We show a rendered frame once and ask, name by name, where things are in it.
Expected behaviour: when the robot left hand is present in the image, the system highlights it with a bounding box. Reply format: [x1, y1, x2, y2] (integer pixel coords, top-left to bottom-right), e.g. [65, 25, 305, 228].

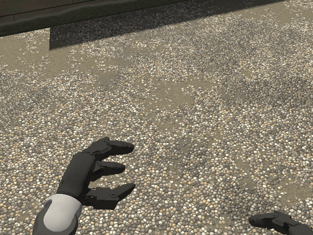
[56, 136, 136, 211]

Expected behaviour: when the robot right hand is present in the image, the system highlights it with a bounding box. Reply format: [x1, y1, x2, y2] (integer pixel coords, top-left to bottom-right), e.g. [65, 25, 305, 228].
[248, 211, 313, 235]

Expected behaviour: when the robot left forearm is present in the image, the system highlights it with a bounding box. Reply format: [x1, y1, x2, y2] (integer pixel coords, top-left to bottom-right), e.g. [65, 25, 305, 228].
[32, 194, 82, 235]

